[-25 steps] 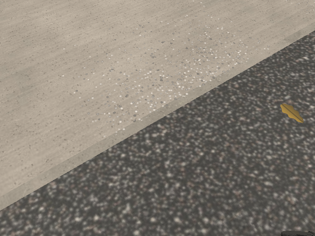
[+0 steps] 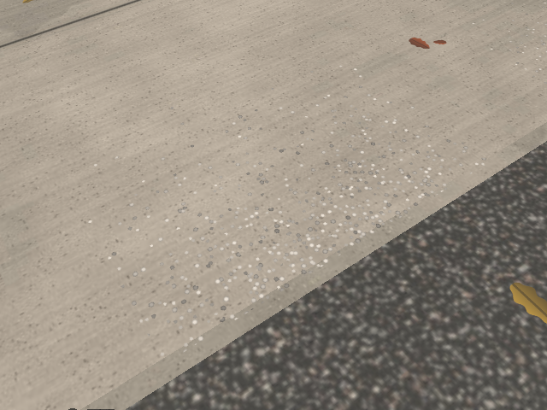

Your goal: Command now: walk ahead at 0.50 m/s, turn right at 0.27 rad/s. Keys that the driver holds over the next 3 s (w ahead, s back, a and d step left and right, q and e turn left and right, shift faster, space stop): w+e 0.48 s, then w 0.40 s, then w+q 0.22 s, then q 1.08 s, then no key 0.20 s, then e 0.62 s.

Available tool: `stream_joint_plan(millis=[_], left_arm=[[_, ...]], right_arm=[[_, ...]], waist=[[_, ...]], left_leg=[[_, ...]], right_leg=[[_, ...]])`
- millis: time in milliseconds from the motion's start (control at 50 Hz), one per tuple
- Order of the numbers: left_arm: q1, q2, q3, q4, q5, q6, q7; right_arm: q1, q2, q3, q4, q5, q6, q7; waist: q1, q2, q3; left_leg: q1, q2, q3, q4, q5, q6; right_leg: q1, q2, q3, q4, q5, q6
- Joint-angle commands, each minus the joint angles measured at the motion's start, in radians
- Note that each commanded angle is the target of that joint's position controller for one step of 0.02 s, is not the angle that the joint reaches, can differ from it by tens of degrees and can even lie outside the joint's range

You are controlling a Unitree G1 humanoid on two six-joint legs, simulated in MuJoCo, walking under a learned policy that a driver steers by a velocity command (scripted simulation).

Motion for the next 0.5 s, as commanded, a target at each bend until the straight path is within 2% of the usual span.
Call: stream_joint_plan(millis=[20,40,60,80,100,140,180,220,280,340,380,400,420,440,460,480,500], left_arm=[[0.274,0.173,0.055,0.001,-0.018,0.006,0.004],[0.221,0.155,0.050,-0.017,-0.004,0.012,0.009],[0.182,0.141,0.044,-0.024,0.003,0.017,0.011],[0.160,0.123,0.036,-0.033,0.009,0.016,0.014],[0.148,0.120,0.034,-0.040,0.011,0.019,0.017],[0.151,0.131,0.039,-0.042,0.003,0.019,0.027],[0.173,0.159,0.049,-0.034,-0.003,0.021,0.040],[0.200,0.169,0.054,-0.022,-0.009,0.027,0.051],[0.254,0.170,0.057,-0.002,-0.016,0.041,0.061],[0.298,0.163,0.058,0.013,-0.021,0.055,0.066],[0.294,0.164,0.061,0.012,-0.019,0.063,0.071],[0.283,0.166,0.063,0.008,-0.018,0.067,0.071],[0.264,0.154,0.060,0.001,-0.016,0.070,0.070],[0.249,0.118,0.048,-0.012,-0.010,0.068,0.066],[0.259,0.061,0.027,-0.035,0.011,0.063,0.064],[0.400,0.025,0.013,-0.061,-0.021,0.054,0.062],[0.383,0.126,0.030,-0.026,-0.030,0.054,0.066]], right_arm=[[-0.008,-0.123,-0.010,-0.118,0.021,-0.058,0.015],[-0.088,-0.122,-0.007,-0.137,0.028,-0.071,0.020],[-0.128,-0.115,-0.008,-0.147,0.010,-0.078,0.019],[-0.124,-0.114,-0.014,-0.148,-0.008,-0.077,0.016],[-0.111,-0.104,-0.014,-0.150,-0.015,-0.073,0.015],[-0.096,-0.083,-0.011,-0.150,-0.016,-0.061,0.011],[-0.152,-0.066,-0.005,-0.168,-0.016,-0.053,0.004],[-0.227,-0.046,0.003,-0.185,-0.015,-0.055,0.004],[-0.325,-0.033,0.009,-0.205,-0.004,-0.065,0.014],[-0.383,-0.052,0.002,-0.224,0.007,-0.077,0.026],[-0.376,-0.074,-0.007,-0.224,0.010,-0.086,0.031],[-0.346,-0.086,-0.014,-0.217,0.012,-0.090,0.030],[-0.274,-0.102,-0.024,-0.198,0.011,-0.094,0.026],[-0.166,-0.134,-0.039,-0.180,-0.001,-0.098,0.019],[-0.004,-0.194,-0.054,-0.166,-0.011,-0.094,0.009],[0.045,-0.241,-0.067,-0.129,-0.012,-0.078,0.017],[0.016,-0.142,-0.046,-0.143,0.007,-0.073,0.022]], waist=[[0.132,-0.184,-0.218],[0.126,-0.091,-0.126],[0.101,-0.029,-0.052],[0.070,-0.035,-0.039],[0.050,-0.061,-0.041],[0.035,-0.082,-0.046],[0.047,-0.074,-0.026],[0.072,-0.075,-0.015],[0.110,-0.088,-0.011],[0.122,-0.093,-0.010],[0.106,-0.112,-0.012],[0.085,-0.128,-0.017],[0.043,-0.133,-0.044],[-0.012,-0.113,-0.133],[-0.068,0.013,-0.283],[0.005,0.353,-0.365],[-0.016,0.214,-0.266]], left_leg=[[-0.667,0.022,-0.076,0.559,-0.034,-0.008],[-0.668,0.061,-0.058,0.523,0.041,0.002],[-0.650,0.090,-0.043,0.439,0.090,0.000],[-0.592,0.116,-0.045,0.364,0.133,-0.006],[-0.549,0.120,-0.039,0.320,0.152,-0.019],[-0.523,0.118,-0.019,0.245,0.167,-0.050],[-0.530,0.107,-0.005,0.126,0.251,-0.079],[-0.492,0.087,-0.005,-0.016,0.387,-0.095],[-0.411,0.045,0.001,-0.173,0.526,-0.100],[-0.388,0.025,-0.023,-0.255,0.510,-0.088],[-0.358,0.022,-0.036,-0.294,0.444,-0.067],[-0.316,0.023,-0.032,-0.307,0.405,-0.050],[-0.210,0.024,-0.016,-0.348,0.410,-0.024],[-0.013,0.085,-0.050,-0.341,0.409,0.020],[0.256,0.265,-0.229,-0.315,0.361,0.083],[0.497,0.457,-0.672,-0.402,0.146,0.232],[0.424,0.442,-0.693,-0.442,-0.034,0.209]], right_leg=[[0.758,-0.355,0.739,-0.281,-0.313,-0.247],[0.627,-0.315,0.625,-0.293,-0.267,-0.217],[0.503,-0.278,0.540,-0.312,-0.167,-0.204],[0.431,-0.245,0.485,-0.328,-0.068,-0.194],[0.390,-0.220,0.456,-0.342,0.001,-0.195],[0.338,-0.201,0.401,-0.356,0.102,-0.207],[0.297,-0.182,0.354,-0.366,0.155,-0.204],[0.261,-0.147,0.313,-0.360,0.150,-0.174],[0.240,-0.126,0.310,-0.335,0.111,-0.143],[0.310,-0.149,0.381,-0.274,0.077,-0.131],[0.363,-0.169,0.439,-0.221,0.078,-0.118],[0.372,-0.174,0.458,-0.190,0.104,-0.109],[0.359,-0.152,0.452,-0.134,0.145,-0.090],[0.305,-0.104,0.409,0.011,0.168,-0.060],[0.163,-0.028,0.310,0.292,-0.039,-0.022],[-0.176,0.071,0.208,0.564,-0.484,0.028],[-0.276,-0.016,0.228,0.676,-0.441,0.041]])
Next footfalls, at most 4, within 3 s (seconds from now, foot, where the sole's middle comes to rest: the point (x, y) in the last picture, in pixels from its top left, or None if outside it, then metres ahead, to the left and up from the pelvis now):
0.44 left None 0.44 0.08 -0.76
0.92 right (386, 354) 0.59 -0.26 -0.76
1.42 left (314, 262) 0.87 -0.11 -0.76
1.88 right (395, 264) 0.85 -0.33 -0.76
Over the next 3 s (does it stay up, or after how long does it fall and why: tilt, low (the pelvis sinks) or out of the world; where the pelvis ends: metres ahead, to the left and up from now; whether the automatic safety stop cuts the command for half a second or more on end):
stays up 0.75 -0.20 0.02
